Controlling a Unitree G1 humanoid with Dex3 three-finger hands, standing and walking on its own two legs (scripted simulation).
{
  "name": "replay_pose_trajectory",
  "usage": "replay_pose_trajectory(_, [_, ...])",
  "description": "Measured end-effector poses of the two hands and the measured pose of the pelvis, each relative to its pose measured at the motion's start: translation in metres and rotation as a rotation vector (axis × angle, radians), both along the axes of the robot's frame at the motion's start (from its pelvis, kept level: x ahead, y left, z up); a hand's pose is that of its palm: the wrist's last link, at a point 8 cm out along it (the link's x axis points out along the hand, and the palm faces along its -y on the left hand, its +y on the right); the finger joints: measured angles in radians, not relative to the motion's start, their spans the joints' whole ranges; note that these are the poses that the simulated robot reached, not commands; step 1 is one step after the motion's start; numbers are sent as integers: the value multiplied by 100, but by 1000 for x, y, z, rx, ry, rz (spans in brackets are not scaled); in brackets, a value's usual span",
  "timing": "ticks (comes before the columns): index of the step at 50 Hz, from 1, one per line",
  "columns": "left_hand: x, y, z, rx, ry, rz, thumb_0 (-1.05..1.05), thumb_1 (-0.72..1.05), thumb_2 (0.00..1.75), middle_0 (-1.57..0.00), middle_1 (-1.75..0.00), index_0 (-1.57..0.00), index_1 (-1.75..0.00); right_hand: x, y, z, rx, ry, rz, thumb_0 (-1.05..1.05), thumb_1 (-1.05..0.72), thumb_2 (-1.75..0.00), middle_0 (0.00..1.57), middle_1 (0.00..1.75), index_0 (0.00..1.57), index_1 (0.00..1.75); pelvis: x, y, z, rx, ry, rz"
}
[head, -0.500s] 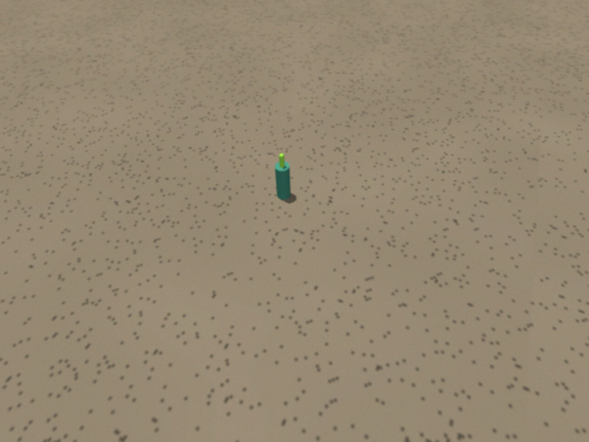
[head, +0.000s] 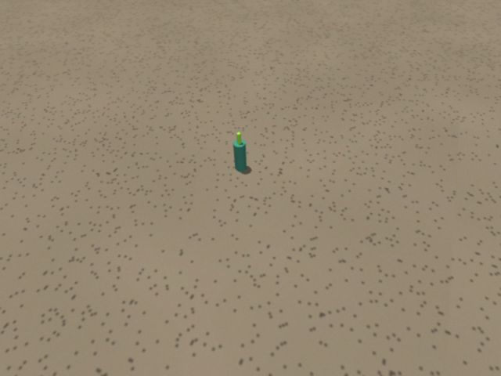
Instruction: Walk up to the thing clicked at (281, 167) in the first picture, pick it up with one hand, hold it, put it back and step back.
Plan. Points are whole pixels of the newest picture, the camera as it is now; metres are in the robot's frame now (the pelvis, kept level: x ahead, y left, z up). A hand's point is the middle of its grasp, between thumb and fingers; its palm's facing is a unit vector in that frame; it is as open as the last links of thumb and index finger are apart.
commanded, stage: stand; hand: left
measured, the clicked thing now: (239, 150) +1.29 +0.07 -0.66
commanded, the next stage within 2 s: walk up in 0.62 s
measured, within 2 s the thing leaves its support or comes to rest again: neither
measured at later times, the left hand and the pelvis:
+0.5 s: hand out of the picture +0.08 +0.25 -0.15, palm faces -0.03 -0.94 -0.34, open 7.4 cm; pelvis +0.00 +0.00 +0.00, yaw +0 degrees
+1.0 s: hand (138, 371) +0.17 +0.22 -0.14, palm faces -0.07 -0.90 -0.43, open 7.4 cm; pelvis +0.08 -0.07 -0.02, yaw -5 degrees
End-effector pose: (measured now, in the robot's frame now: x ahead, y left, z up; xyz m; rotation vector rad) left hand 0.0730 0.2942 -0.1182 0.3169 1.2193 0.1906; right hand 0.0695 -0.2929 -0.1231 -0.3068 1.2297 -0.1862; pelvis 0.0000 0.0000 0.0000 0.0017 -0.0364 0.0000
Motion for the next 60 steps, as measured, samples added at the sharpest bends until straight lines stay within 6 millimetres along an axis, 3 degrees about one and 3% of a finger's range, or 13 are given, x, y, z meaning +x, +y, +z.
replay_pose_trajectory(33, [-2, 1, 2, -6, -4, -4, 0, 90, 90, -21, -30, -20, -30, -5, -5, 1, 6, -9, -6, 1, -90, -90, 20, 30, 20, 30, 2, -2, 0, 5, 1, -14])
replay_pose_trajectory(38, [10, 8, 4, 17, 5, -42, 0, 90, 90, -21, -30, -20, -30, -10, -27, 2, -10, -72, -45, 1, -90, -90, 20, 30, 21, 30, 15, -9, -7, 22, 14, -56])
replay_pose_trajectory(45, [65, -10, 16, 68, -33, -116, 0, 90, 90, -21, -30, -20, -30, -19, -84, -8, -39, -8, -104, 1, -90, -90, 20, 30, 21, 30, 49, -46, -17, 35, -7, -97])
replay_pose_trajectory(47, [78, -19, 16, 91, -70, -115, 0, 90, 90, -21, -30, -20, -30, -10, -101, -16, -47, 7, -109, 1, -90, -90, 20, 30, 20, 30, 62, -58, -25, 6, -18, -89])
replay_pose_trajectory(50, [87, -33, 20, 91, -96, -92, 0, 90, 90, -21, -30, -20, -30, 17, -112, -15, -41, 9, -103, 1, -90, -90, 20, 30, 20, 30, 81, -70, -22, 1, -26, -92])
replay_pose_trajectory(55, [99, -53, 26, 67, -57, -71, 0, 90, 90, -21, -30, -20, -30, 79, -118, -1, -12, -70, -60, 1, -91, -90, 20, 30, 20, 30, 116, -80, -9, -11, -23, -103])
replay_pose_trajectory(60, [126, -62, 18, 40, -24, -68, 0, 90, 90, -21, -30, -21, -30, 138, -116, 6, -3, -94, -21, 1, -91, -90, 20, 30, 20, 30, 159, -85, -8, -23, -13, -108])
